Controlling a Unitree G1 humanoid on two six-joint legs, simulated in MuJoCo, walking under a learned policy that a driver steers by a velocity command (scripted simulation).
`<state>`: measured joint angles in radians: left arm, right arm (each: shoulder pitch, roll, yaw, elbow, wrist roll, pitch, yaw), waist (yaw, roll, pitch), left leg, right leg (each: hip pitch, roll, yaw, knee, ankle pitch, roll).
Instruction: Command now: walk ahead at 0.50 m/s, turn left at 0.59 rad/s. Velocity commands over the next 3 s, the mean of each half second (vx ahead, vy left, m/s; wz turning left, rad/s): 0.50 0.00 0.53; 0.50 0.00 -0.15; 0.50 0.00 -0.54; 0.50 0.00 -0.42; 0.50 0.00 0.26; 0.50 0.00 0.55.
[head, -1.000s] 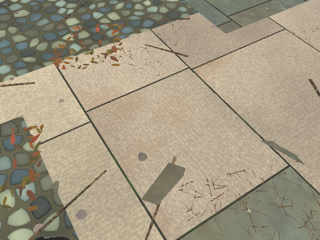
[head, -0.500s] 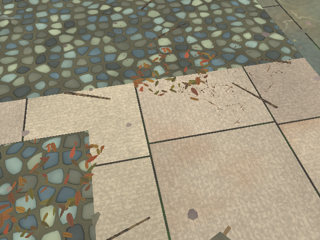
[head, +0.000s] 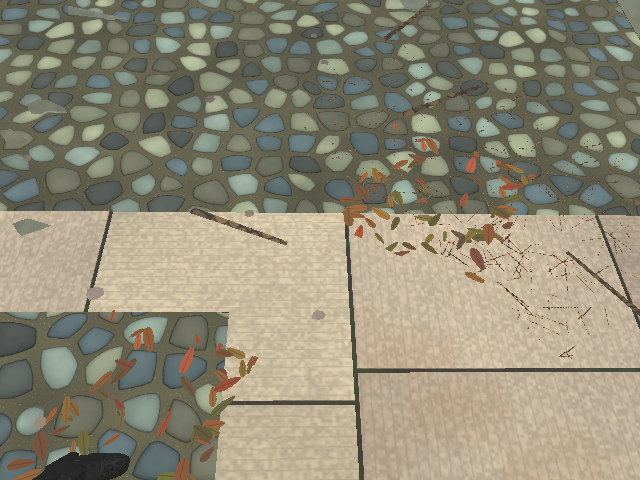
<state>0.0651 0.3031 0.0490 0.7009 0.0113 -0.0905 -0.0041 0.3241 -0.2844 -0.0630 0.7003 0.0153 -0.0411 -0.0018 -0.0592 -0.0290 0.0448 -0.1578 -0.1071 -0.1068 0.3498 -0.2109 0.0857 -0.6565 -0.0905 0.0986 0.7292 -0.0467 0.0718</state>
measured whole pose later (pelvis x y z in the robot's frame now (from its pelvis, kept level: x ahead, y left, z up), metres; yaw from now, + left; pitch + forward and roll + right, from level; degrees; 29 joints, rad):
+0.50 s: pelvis +0.27 -0.04 +0.00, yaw +16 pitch +1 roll -2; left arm 0.34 0.28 0.06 0.85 0.00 -0.09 -0.01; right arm 0.16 -0.30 -0.06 0.64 0.02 -0.03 0.01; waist 0.08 0.05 0.03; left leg -0.67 0.09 -0.08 0.83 -0.10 0.00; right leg -0.05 0.02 -0.12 0.26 -0.23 -0.03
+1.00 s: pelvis +0.52 +0.08 +0.00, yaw +8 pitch +0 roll +2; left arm 0.16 0.30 0.06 0.80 -0.02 -0.03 -0.02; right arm 0.33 -0.27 -0.08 0.81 -0.02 -0.09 0.00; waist -0.05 -0.05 0.03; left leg -0.02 -0.03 0.19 0.24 -0.22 0.03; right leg -0.69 -0.11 0.06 0.88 -0.04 0.02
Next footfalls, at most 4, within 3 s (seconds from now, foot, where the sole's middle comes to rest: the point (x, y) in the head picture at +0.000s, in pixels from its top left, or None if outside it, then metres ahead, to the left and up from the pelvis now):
0.16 right None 0.28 -0.15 -0.78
0.66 left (218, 472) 0.48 0.18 -0.78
1.20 right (311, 326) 0.81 -0.02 -0.78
1.68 left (244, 229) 1.11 0.14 -0.78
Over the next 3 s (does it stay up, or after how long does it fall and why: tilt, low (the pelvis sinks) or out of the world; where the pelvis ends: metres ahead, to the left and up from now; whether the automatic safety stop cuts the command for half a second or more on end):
stays up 1.59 -0.08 0.00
